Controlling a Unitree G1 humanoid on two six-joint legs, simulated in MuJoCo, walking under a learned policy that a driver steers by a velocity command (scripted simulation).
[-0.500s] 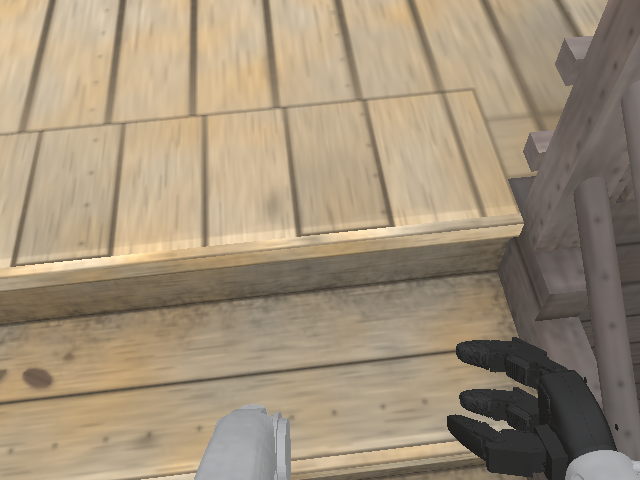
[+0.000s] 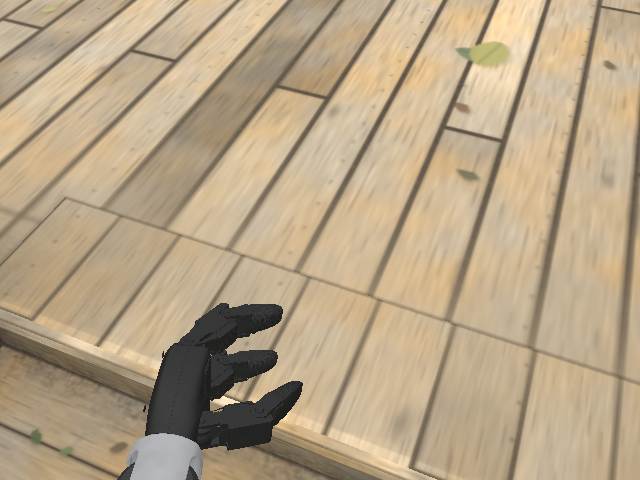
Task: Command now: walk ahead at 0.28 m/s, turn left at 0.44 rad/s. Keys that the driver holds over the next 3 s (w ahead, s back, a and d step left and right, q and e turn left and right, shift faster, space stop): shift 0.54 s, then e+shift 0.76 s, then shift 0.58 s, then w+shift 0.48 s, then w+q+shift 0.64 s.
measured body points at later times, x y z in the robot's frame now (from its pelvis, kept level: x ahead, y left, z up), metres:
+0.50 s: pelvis +0.10 +0.06 +0.08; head +0.11 +0.06 +0.53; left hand +0.15 +0.29 -0.05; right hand +0.22 -0.16 -0.04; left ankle +0.09 +0.23 -0.60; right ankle +0.15 -0.14 -0.58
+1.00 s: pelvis +0.14 +0.17 +0.06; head +0.14 +0.16 +0.51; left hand +0.33 +0.38 -0.04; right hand +0.29 -0.11 -0.02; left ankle +0.06 +0.30 -0.52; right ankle +0.18 +0.08 -0.58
